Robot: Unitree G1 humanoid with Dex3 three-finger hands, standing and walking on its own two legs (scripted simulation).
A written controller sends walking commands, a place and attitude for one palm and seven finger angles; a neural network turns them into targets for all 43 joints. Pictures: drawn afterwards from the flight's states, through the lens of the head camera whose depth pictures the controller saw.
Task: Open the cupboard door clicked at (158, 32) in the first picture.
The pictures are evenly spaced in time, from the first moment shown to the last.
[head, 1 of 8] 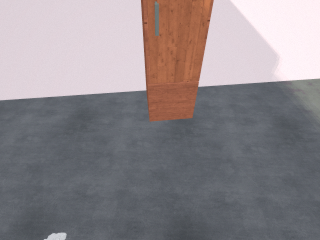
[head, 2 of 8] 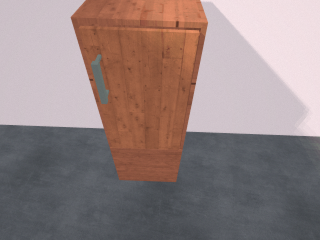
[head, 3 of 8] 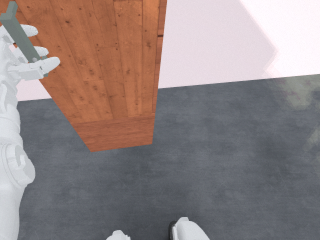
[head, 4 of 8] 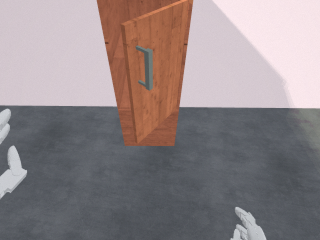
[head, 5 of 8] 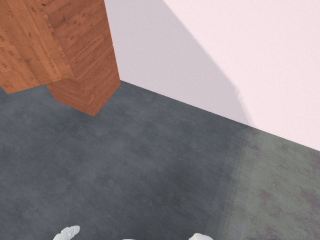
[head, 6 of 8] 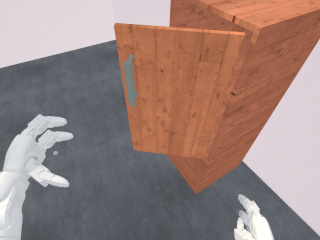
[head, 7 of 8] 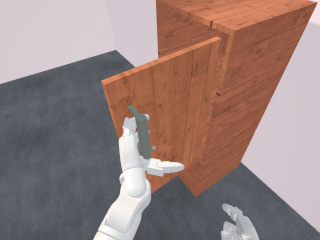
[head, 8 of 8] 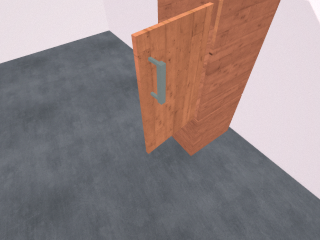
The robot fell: no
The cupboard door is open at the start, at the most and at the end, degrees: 0 97 97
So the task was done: yes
